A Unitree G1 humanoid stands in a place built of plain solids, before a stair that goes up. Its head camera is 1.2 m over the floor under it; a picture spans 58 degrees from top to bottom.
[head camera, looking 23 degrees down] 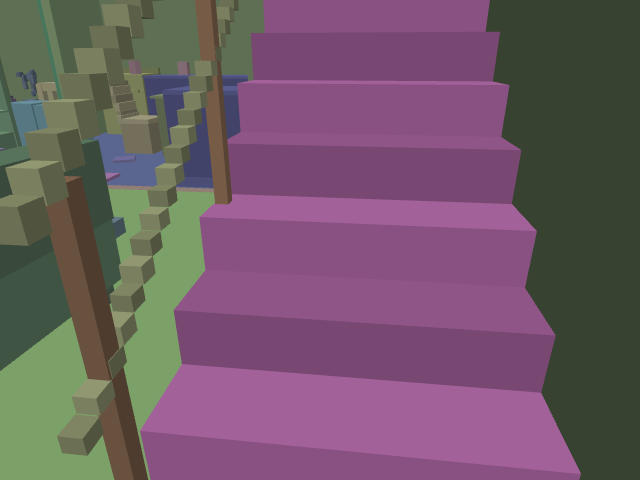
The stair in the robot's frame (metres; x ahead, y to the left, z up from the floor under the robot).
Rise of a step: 0.18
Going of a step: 0.25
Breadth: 1.01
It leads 7 degrees to the right of straight ahead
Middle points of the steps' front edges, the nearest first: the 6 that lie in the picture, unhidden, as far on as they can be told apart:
0.72 -0.06 0.37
0.97 -0.09 0.55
1.21 -0.12 0.74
1.46 -0.15 0.92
1.71 -0.18 1.11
1.96 -0.21 1.29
